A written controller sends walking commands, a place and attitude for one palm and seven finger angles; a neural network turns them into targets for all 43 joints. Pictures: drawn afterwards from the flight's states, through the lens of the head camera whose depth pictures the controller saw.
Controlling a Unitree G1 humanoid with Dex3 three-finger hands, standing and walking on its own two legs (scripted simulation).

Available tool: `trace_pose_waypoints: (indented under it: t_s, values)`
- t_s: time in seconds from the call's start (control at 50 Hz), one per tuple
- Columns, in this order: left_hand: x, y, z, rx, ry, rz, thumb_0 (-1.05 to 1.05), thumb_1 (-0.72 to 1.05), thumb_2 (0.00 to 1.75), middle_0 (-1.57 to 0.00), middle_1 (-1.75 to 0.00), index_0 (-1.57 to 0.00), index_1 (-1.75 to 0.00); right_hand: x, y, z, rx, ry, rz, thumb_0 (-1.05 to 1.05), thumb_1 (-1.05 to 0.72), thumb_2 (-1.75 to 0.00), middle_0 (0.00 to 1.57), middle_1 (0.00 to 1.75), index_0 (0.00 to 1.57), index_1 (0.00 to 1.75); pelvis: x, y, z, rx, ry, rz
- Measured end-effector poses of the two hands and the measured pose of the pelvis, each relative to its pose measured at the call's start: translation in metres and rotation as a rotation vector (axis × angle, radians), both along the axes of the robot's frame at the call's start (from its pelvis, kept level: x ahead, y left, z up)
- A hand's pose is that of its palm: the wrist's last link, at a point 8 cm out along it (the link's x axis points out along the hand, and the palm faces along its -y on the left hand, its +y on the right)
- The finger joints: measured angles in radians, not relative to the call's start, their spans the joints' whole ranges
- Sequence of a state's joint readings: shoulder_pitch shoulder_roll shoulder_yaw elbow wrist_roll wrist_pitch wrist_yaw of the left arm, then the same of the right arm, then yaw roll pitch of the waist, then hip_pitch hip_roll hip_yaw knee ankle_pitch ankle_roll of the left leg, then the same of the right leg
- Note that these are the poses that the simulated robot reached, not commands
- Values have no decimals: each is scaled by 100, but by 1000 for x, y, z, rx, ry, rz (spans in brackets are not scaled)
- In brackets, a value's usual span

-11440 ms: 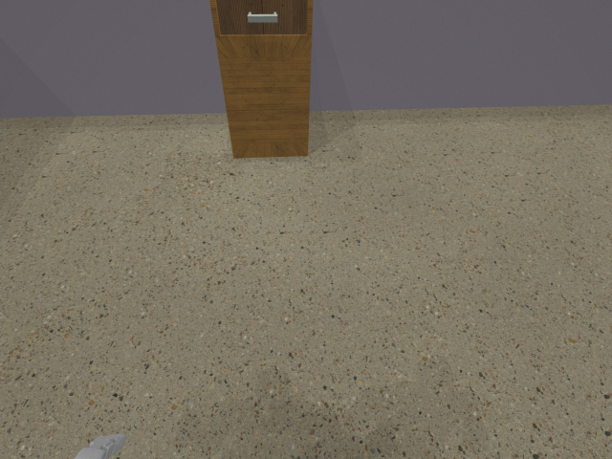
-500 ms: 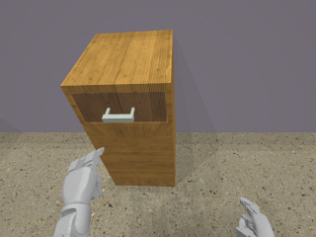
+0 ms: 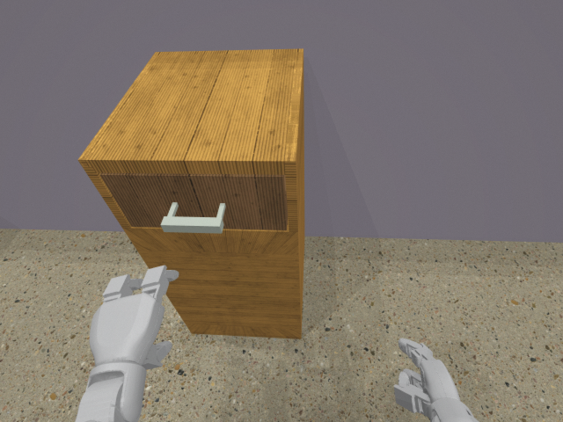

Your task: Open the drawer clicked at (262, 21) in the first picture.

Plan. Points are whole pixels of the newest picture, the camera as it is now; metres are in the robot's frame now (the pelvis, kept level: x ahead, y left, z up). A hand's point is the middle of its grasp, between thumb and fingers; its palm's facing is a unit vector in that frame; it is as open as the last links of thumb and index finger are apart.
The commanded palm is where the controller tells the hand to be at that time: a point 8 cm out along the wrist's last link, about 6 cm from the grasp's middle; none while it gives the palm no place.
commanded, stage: raise the hand with hooked fingers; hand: left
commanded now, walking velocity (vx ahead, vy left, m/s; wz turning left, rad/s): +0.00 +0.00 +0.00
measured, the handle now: (195, 216) +0.48 +0.24 -0.03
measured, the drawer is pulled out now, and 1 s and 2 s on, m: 0.00 0.00 0.00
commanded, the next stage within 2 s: move the hooked fingers above the handle in 1.10 s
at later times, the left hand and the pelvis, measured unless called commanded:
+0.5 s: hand (142, 265) +0.30 +0.24 +0.07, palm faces +0.09 -0.12 -0.99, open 13.5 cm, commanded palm +0.27 +0.25 +0.13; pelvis +0.03 +0.01 +0.01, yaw +1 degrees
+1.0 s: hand (125, 262) +0.29 +0.25 +0.09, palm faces +0.04 -0.12 -0.99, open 13.8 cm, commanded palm +0.27 +0.27 +0.16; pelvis +0.00 +0.02 +0.02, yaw +1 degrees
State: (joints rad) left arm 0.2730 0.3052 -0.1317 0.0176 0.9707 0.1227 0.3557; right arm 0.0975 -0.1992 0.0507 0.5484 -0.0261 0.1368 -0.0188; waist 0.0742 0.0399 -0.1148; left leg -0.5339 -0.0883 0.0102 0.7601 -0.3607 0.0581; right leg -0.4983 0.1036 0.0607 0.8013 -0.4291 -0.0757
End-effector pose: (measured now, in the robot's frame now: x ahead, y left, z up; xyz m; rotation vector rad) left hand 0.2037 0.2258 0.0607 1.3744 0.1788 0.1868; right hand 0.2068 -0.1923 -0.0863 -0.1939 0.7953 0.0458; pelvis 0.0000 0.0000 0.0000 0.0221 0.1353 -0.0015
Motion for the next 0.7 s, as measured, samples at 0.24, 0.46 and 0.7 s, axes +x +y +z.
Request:
trace_pose_waypoints:
  t_s: [0.24,0.46,0.7]
  values:
    - [32,16,38,96,-97,-78,0,-12,46,-30,-95,-30,-96,18,-31,-5,-71,67,-35,1,-90,-90,20,30,20,30,27,7,5,-7,28,4]
    - [65,18,56,60,-62,-67,0,-36,35,-31,-111,-31,-112,27,-19,8,-54,64,-48,1,-90,-90,20,30,20,30,28,8,13,-9,-11,19]
    - [89,40,100,105,-89,-40,0,-48,30,-32,-119,-32,-119,5,-5,12,-19,85,-59,1,-90,-90,20,30,20,30,13,13,20,-16,-61,30]
